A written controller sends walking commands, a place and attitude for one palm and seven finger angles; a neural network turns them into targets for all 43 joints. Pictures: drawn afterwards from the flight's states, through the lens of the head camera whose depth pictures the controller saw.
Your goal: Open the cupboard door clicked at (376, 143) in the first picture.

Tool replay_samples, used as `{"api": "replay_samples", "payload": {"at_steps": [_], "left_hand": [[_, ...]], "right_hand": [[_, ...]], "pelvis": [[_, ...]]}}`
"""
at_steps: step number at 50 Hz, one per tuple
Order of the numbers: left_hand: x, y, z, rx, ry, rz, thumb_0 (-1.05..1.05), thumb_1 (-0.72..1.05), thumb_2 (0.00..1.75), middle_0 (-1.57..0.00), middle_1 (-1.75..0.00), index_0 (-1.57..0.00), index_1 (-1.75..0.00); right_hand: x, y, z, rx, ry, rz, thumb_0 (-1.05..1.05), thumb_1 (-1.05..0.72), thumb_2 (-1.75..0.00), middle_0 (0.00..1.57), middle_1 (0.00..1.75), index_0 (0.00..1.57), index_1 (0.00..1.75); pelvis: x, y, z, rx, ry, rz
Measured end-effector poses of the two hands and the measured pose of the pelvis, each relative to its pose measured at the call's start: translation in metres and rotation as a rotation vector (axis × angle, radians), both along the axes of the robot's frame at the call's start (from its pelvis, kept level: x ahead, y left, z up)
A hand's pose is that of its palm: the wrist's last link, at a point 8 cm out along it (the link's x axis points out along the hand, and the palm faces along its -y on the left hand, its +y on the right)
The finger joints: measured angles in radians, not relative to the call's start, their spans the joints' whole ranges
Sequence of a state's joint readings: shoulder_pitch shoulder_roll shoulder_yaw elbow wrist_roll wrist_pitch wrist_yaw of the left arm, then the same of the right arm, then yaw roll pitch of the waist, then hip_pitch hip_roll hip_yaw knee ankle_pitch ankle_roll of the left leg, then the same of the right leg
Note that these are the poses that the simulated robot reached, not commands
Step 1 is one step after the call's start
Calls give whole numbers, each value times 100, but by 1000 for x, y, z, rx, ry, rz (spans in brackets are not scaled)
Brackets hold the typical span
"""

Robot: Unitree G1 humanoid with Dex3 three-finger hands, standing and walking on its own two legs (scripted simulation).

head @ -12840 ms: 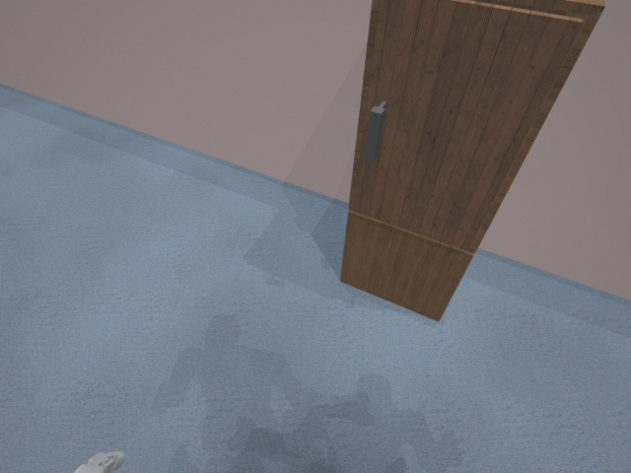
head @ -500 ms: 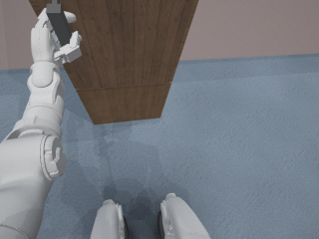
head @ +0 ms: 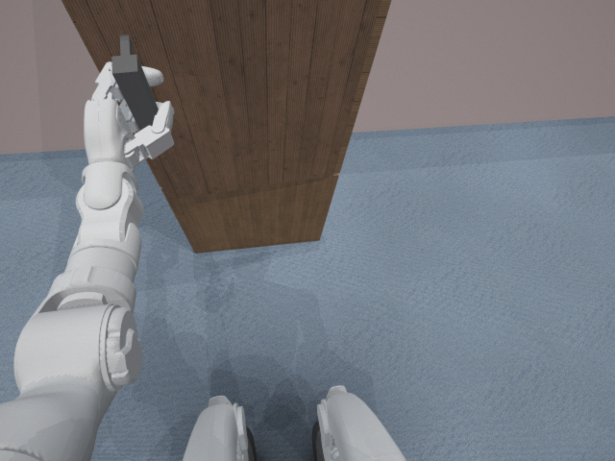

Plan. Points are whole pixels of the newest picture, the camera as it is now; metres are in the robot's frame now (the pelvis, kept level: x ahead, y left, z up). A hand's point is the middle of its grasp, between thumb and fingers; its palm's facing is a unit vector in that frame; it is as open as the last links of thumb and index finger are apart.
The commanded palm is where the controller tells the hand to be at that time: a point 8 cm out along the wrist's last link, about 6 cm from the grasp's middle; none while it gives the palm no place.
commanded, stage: pull the door open along its arc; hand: left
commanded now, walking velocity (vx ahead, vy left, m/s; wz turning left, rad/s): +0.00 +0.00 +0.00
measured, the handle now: (142, 93) +0.58 +0.15 +0.06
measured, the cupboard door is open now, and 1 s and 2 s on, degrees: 4 47 49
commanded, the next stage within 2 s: open thumb and fingers to let go in 0.82 s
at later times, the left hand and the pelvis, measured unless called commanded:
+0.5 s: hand (234, 214) +0.40 +0.05 +0.06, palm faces +0.39 -0.92 -0.01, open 6.5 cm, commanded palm +0.33 +0.08 +0.06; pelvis +0.01 -0.02 +0.02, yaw +3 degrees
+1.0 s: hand (292, 255) +0.34 -0.01 +0.06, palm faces +0.33 -0.94 -0.07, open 6.9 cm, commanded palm +0.30 +0.03 +0.06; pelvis +0.00 -0.06 +0.02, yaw +6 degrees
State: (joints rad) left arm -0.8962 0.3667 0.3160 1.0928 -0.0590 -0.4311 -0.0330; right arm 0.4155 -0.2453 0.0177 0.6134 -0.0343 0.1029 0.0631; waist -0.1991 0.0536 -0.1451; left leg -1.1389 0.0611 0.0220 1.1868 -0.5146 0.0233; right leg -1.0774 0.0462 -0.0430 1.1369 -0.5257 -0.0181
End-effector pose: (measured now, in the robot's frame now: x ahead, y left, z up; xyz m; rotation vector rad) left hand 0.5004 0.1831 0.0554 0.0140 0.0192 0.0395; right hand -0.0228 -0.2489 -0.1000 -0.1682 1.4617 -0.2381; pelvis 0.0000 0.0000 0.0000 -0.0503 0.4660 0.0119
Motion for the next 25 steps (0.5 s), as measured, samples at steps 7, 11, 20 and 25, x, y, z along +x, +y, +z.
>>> {"api": "replay_samples", "payload": {"at_steps": [7, 11, 20, 25], "left_hand": [[-41, -12, -2, -33, -13, -7, 1, 66, 70, -31, -133, -31, -134], [-68, -29, -4, -103, -18, 159, 2, 64, 71, -31, -132, -33, -132], [-119, -74, 1, -40, -13, 388, 1, 65, 75, -30, -129, -31, -131], [-144, -94, 3, -7, 0, 359, 1, 64, 74, -29, -130, -30, -131]], "right_hand": [[46, -1, 7, 25, -107, 27, 1, -91, -90, 20, 30, 20, 30], [83, -1, 8, 35, -193, 94, 1, -91, -90, 20, 30, 20, 30], [153, 8, 5, 79, -361, 223, 1, -91, -90, 20, 30, 19, 30], [170, 13, 6, 100, -417, 250, 1, -91, -90, 20, 30, 20, 30]], "pelvis": [[12, -1, 12, 13, -38, -4], [16, -2, 16, 19, -53, -3], [16, -11, 14, 35, -82, 16], [14, -20, 16, 42, -113, 31]]}}
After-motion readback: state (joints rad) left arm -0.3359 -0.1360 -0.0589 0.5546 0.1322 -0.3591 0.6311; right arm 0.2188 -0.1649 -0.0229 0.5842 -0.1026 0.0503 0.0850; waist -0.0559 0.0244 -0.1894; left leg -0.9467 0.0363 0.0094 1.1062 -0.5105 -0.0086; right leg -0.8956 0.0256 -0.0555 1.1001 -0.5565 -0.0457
